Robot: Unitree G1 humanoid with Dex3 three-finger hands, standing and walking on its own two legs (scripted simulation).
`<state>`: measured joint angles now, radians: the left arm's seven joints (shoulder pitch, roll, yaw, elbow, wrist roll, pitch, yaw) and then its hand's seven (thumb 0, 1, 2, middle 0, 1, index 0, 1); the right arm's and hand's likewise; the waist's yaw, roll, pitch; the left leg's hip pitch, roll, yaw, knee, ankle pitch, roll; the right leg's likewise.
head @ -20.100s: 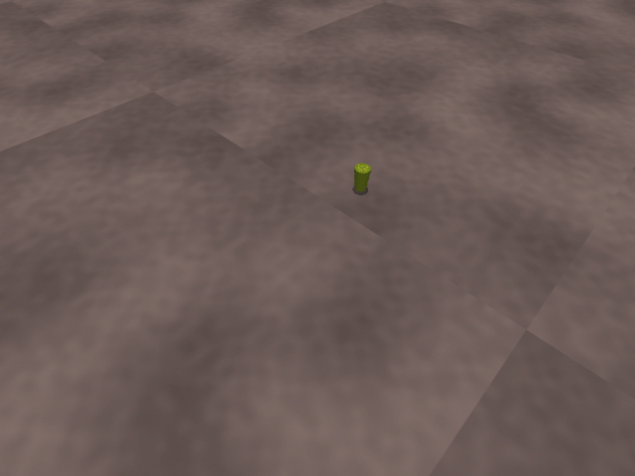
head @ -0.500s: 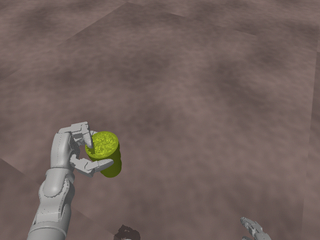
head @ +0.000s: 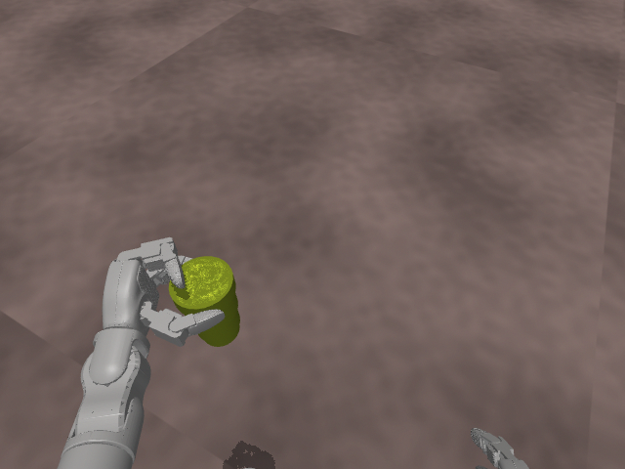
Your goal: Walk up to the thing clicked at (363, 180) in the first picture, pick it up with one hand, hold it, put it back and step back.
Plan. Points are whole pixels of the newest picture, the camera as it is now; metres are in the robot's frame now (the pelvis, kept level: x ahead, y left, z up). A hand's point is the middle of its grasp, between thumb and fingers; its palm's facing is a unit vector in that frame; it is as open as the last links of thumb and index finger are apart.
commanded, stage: hold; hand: left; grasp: from the side
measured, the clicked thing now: (211, 307) +0.33 +0.14 +0.00
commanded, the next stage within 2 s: crouch in 0.92 s
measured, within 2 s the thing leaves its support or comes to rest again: neither
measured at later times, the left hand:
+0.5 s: hand (180, 283) +0.33 +0.17 +0.06, palm faces +0.06 -1.00 +0.00, open 7.4 cm
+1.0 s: hand (181, 281) +0.34 +0.17 +0.06, palm faces +0.05 -1.00 +0.00, open 7.4 cm
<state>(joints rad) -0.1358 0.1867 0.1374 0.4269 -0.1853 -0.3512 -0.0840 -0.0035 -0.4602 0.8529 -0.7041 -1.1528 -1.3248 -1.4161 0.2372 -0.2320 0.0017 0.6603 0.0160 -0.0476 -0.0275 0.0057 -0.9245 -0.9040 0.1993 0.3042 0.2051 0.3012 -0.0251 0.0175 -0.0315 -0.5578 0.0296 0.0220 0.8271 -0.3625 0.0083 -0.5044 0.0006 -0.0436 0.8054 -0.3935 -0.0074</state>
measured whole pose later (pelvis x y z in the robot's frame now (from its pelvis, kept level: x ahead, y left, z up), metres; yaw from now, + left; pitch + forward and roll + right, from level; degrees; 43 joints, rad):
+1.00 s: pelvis +0.00 +0.00 +0.00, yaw +0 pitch +6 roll -1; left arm -0.15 0.20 0.14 0.45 -0.19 -0.35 -0.11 0.00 -0.47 0.86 -0.71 -1.15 -1.30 -1.40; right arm 0.24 -0.24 0.00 0.66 0.02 -0.05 -0.03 0.01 -0.93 -0.91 0.20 0.30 0.21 0.30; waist -0.02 0.02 -0.04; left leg -0.56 0.03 0.02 0.83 -0.37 0.01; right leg -0.51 0.00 -0.05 0.80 -0.40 -0.01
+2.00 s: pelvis -0.07 -0.01 -0.30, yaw -4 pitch +33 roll -3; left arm -0.77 0.43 0.45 1.20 -0.11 -0.78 -0.20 -0.01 -0.38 0.93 -0.63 -1.06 -1.24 -1.36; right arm 0.12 -0.26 0.04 0.71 -0.10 -0.03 0.09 0.00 -0.91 -0.91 0.20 0.30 0.21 0.30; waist -0.13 -0.03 -0.16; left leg -1.98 0.07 -0.05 2.04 -0.64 0.01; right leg -1.91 0.01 -0.09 2.02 -0.69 -0.04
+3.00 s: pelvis -0.07 +0.00 -0.43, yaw -13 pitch +24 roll -12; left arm -0.85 0.79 0.54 1.30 -0.07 -0.78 -0.17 -0.02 -0.31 0.83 -0.63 -1.04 -1.24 -1.28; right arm 0.02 -0.34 0.29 0.64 -0.23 0.05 0.11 0.00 -0.89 -0.90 0.20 0.30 0.21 0.30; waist -0.25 -0.13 0.13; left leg -2.30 0.08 -0.22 2.52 -0.68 0.02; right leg -2.15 0.04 -0.24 2.40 -0.69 -0.03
